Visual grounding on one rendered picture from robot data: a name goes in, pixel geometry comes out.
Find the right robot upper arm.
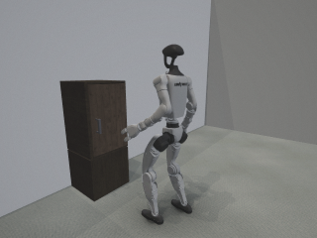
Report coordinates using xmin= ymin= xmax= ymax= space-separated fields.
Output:
xmin=185 ymin=75 xmax=197 ymax=110

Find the right robot foot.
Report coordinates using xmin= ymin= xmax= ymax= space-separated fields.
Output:
xmin=171 ymin=199 xmax=192 ymax=214

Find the robot foot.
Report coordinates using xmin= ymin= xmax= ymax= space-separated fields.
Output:
xmin=171 ymin=199 xmax=192 ymax=214
xmin=141 ymin=209 xmax=163 ymax=225

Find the left robot foot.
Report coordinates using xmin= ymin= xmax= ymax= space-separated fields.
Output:
xmin=141 ymin=209 xmax=163 ymax=225

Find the left robot forearm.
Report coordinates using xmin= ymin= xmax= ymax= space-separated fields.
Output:
xmin=137 ymin=104 xmax=167 ymax=132

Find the cupboard door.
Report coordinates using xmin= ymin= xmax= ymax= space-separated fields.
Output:
xmin=87 ymin=83 xmax=128 ymax=157

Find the left robot upper arm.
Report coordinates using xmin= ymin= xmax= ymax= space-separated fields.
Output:
xmin=153 ymin=74 xmax=172 ymax=116

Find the right robot forearm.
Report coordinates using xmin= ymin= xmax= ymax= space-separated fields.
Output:
xmin=180 ymin=107 xmax=197 ymax=129

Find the handle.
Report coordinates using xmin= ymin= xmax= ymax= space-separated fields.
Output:
xmin=95 ymin=118 xmax=102 ymax=134

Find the robot left hand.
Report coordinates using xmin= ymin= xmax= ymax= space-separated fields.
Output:
xmin=121 ymin=124 xmax=140 ymax=142

